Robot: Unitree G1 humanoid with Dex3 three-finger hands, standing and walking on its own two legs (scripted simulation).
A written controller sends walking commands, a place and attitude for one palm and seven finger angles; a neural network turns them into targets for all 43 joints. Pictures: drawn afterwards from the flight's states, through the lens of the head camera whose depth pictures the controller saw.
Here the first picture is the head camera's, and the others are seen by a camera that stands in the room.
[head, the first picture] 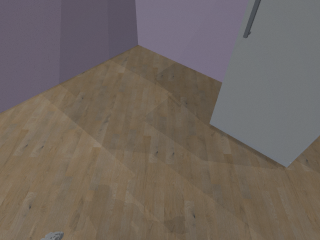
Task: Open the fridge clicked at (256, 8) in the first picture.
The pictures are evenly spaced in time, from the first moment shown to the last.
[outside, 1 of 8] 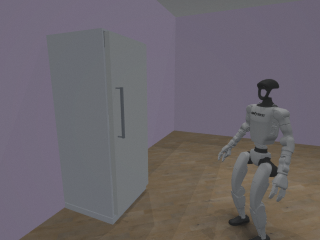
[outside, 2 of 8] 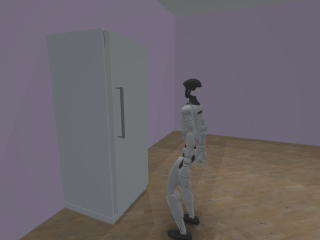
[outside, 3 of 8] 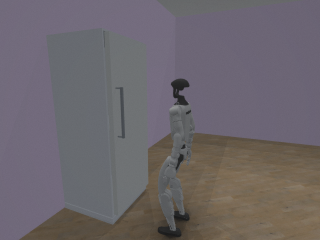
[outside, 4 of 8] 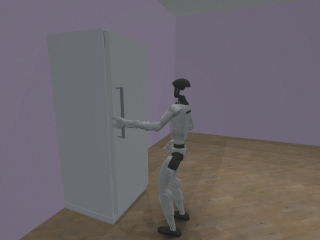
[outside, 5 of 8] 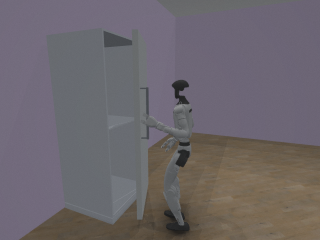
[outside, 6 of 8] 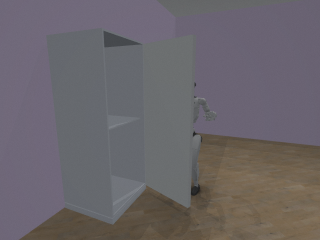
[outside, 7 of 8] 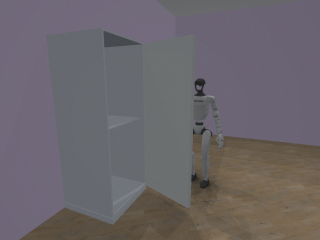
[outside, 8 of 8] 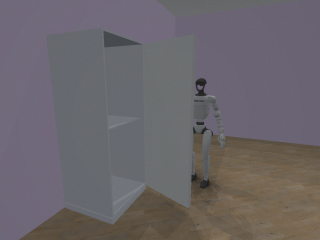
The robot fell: no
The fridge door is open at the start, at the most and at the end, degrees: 0 74 70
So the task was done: yes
